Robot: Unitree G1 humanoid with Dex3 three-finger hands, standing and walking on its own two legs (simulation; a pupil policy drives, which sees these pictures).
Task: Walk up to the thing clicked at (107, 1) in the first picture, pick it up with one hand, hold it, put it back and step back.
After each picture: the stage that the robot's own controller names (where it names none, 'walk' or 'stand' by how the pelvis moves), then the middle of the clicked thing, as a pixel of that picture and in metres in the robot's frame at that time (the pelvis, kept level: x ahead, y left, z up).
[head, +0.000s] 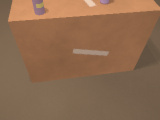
stand; out of the picture +1.09 -0.15 -0.03
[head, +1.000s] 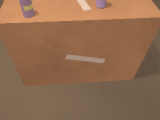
rise first; out of the picture +0.99 -0.06 +0.00
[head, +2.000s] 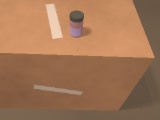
walk; (76, 24) +0.68 +0.09 -0.02
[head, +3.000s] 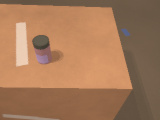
stand; (42, 50) +0.51 +0.19 -0.01
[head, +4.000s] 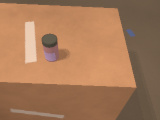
stand; (50, 48) +0.54 +0.16 -0.03
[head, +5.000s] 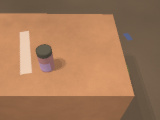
stand; (45, 58) +0.50 +0.18 -0.03
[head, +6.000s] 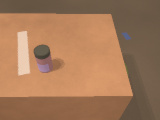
stand; (43, 59) +0.50 +0.18 -0.03
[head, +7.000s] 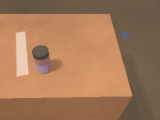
stand; (42, 60) +0.49 +0.19 -0.03
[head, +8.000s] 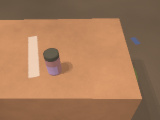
rise first; (53, 62) +0.49 +0.18 -0.03
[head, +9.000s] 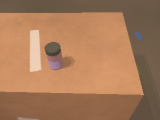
go down; (54, 56) +0.51 +0.17 -0.03
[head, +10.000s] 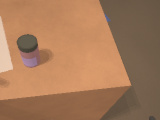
go down; (29, 51) +0.47 +0.17 +0.00
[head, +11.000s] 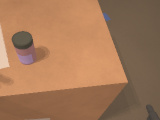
approach; (25, 49) +0.49 +0.17 +0.00
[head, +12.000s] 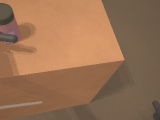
close in; (6, 25) +0.52 +0.19 +0.05
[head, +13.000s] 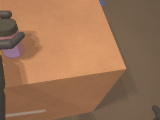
lift; (10, 39) +0.48 +0.19 +0.05
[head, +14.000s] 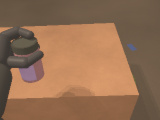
lift; (29, 59) +0.32 +0.17 +0.20
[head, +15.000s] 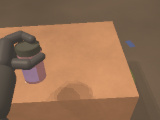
hold; (31, 62) +0.34 +0.16 +0.17
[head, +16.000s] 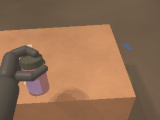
hold; (35, 74) +0.32 +0.16 +0.13
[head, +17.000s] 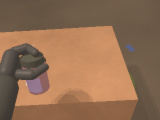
crouch; (35, 73) +0.32 +0.16 +0.14
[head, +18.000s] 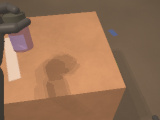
crouch; (18, 32) +0.46 +0.18 +0.17
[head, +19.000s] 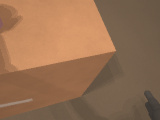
lower; out of the picture +0.56 +0.20 +0.07
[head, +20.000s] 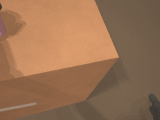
lower; out of the picture +0.54 +0.20 +0.06
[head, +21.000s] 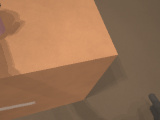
lower; out of the picture +0.54 +0.20 +0.07
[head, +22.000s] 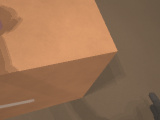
lower; out of the picture +0.55 +0.20 +0.07
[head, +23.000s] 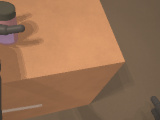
open; (5, 24) +0.52 +0.18 +0.06
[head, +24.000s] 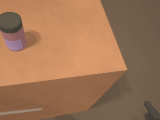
sink last; (13, 33) +0.50 +0.18 +0.04
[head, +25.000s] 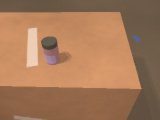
stand; (51, 51) +0.53 +0.19 +0.01
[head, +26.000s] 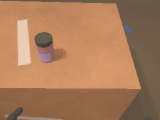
stand; (45, 48) +0.50 +0.18 +0.01
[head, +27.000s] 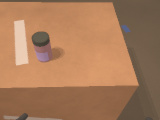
stand; (42, 47) +0.51 +0.18 +0.02
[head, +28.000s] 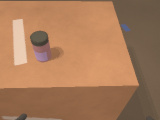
stand; (41, 47) +0.50 +0.18 +0.02
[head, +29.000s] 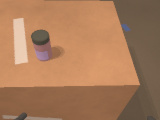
stand; (42, 46) +0.51 +0.18 +0.02
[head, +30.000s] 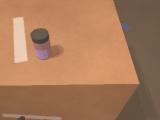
stand; (42, 44) +0.51 +0.18 +0.02
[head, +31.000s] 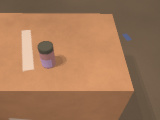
stand; (47, 55) +0.53 +0.18 -0.03
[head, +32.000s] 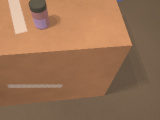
walk; (40, 14) +0.63 +0.18 -0.01
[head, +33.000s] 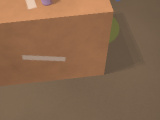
walk; out of the picture +0.92 +0.27 -0.01
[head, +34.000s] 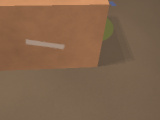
stand; out of the picture +1.12 +0.23 -0.02
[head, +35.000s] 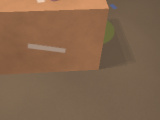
stand; out of the picture +1.12 +0.22 -0.03
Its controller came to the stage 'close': yes
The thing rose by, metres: 0.20
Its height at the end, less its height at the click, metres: +0.00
